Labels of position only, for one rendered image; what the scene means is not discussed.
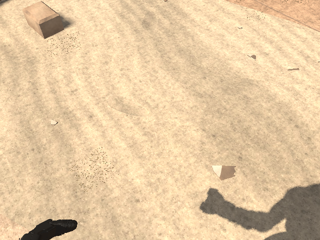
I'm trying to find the robot left hand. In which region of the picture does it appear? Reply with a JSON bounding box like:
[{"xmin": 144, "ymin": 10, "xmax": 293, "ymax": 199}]
[{"xmin": 19, "ymin": 219, "xmax": 78, "ymax": 240}]

